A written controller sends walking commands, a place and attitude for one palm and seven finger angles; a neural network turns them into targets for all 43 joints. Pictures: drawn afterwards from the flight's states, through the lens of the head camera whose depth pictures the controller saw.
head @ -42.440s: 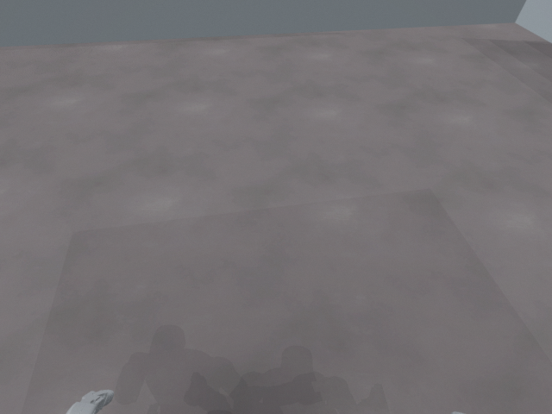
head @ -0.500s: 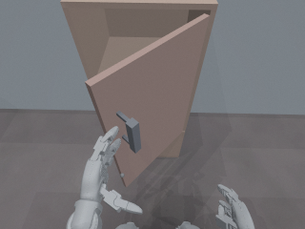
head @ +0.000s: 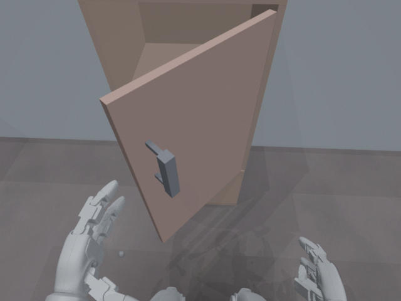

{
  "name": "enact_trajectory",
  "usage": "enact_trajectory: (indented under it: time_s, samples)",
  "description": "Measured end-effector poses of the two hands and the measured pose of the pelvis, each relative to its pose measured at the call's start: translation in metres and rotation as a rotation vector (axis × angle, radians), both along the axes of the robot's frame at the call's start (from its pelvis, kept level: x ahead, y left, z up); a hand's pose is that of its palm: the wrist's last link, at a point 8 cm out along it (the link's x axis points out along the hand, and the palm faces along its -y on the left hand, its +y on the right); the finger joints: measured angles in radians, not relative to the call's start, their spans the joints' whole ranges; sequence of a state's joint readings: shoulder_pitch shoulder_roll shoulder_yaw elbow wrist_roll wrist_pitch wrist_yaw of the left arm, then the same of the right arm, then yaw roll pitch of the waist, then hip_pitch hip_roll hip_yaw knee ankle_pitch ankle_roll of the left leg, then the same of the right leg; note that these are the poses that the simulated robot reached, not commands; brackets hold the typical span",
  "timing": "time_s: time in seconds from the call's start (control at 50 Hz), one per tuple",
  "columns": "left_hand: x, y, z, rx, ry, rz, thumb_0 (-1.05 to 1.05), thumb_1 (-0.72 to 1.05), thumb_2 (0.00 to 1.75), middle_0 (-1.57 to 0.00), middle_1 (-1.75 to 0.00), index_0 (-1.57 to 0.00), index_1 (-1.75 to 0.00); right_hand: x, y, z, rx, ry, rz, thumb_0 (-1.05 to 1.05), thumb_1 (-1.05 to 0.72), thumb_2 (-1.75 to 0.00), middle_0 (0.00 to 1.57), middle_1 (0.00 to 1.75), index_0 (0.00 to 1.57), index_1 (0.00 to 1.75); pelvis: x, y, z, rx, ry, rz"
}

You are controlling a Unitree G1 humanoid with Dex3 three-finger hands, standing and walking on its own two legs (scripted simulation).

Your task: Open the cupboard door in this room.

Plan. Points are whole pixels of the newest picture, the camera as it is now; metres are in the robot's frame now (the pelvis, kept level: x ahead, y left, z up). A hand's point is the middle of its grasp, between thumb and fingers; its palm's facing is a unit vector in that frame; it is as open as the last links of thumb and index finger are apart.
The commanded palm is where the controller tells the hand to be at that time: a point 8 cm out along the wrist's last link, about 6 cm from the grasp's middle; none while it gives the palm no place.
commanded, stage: draw the hand back to the body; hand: left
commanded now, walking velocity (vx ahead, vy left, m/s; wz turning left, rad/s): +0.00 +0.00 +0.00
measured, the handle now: (162, 169) +0.34 +0.10 +0.09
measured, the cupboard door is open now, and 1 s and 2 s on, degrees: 48 48 48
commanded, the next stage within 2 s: step back with the hand held close in 1.56 s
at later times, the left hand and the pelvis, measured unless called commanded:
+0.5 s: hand (70, 240) +0.19 +0.19 +0.14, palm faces +0.03 -1.00 -0.08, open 16.2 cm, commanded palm +0.16 +0.25 +0.15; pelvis +0.01 +0.02 +0.03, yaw +0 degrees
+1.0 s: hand out of the picture +0.21 +0.28 +0.20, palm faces +0.37 -0.85 -0.37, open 11.3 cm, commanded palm +0.17 +0.32 +0.22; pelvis +0.02 +0.04 +0.07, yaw -1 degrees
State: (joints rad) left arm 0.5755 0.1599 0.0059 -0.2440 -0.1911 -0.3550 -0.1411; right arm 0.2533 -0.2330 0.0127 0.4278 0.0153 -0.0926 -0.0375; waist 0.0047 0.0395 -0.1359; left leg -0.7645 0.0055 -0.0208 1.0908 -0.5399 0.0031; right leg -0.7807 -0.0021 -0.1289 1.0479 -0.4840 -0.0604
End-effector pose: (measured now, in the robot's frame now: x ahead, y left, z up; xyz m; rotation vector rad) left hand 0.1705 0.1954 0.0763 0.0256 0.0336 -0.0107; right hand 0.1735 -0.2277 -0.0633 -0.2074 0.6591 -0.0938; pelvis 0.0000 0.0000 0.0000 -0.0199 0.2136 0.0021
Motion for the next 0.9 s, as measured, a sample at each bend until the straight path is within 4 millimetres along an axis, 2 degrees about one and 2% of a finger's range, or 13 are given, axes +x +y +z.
enact_trajectory:
  time_s: [0.08, 0.28, 0.4, 0.5, 0.62, 0.74, 0.9]
  samples:
    - [0.001, 0.003, 0.005, 0.007, -0.012, -0.004, -0.01, -0.50, 0.30, -0.15, -0.30, -0.15, -0.30, -0.002, 0.003, 0.002, 0.005, -0.007, -0.009, 0.01, -0.91, -0.90, 0.20, 0.30, 0.20, 0.30, -0.002, 0.001, 0.000, 0.000, -0.007, -0.004]
    - [0.002, 0.026, 0.041, 0.039, -0.048, 0.022, -0.01, -0.50, 0.30, -0.15, -0.30, -0.15, -0.30, -0.008, 0.015, 0.018, 0.033, -0.037, -0.027, 0.01, -0.91, -0.90, 0.20, 0.30, 0.20, 0.30, 0.002, 0.009, 0.015, -0.008, -0.057, -0.005]
    - [-0.001, 0.037, 0.048, 0.039, -0.019, 0.016, -0.01, -0.50, 0.30, -0.15, -0.30, -0.15, -0.30, -0.006, 0.019, 0.030, 0.022, -0.063, -0.022, 0.01, -0.91, -0.90, 0.20, 0.30, 0.20, 0.30, 0.005, 0.014, 0.023, -0.012, -0.084, -0.005]
    - [-0.004, 0.052, 0.064, 0.052, -0.054, 0.038, -0.01, -0.47, 0.31, -0.15, -0.30, -0.15, -0.30, -0.001, 0.024, 0.039, 0.016, -0.088, -0.013, 0.01, -0.91, -0.90, 0.20, 0.30, 0.20, 0.30, 0.007, 0.018, 0.028, -0.017, -0.106, -0.002]
    - [-0.005, 0.072, 0.085, 0.249, -0.012, 0.189, -0.01, -0.34, 0.36, -0.16, -0.30, -0.15, -0.30, 0.004, 0.033, 0.050, 0.003, -0.083, -0.018, 0.01, -0.91, -0.90, 0.20, 0.30, 0.20, 0.30, 0.011, 0.024, 0.041, -0.015, -0.147, -0.009]
    - [-0.006, 0.086, 0.097, 0.314, 0.015, 0.269, -0.01, -0.16, 0.44, -0.16, -0.30, -0.16, -0.30, 0.006, 0.044, 0.056, 0.001, -0.059, -0.004, 0.01, -0.91, -0.90, 0.20, 0.30, 0.20, 0.30, 0.014, 0.031, 0.054, -0.010, -0.190, -0.015]
    - [0.000, 0.110, 0.124, 0.364, -0.042, 0.351, -0.01, 0.11, 0.56, -0.18, -0.30, -0.17, -0.30, 0.009, 0.052, 0.062, -0.002, -0.036, 0.018, 0.01, -0.90, -0.90, 0.20, 0.30, 0.20, 0.30, 0.020, 0.036, 0.066, -0.007, -0.240, -0.018]
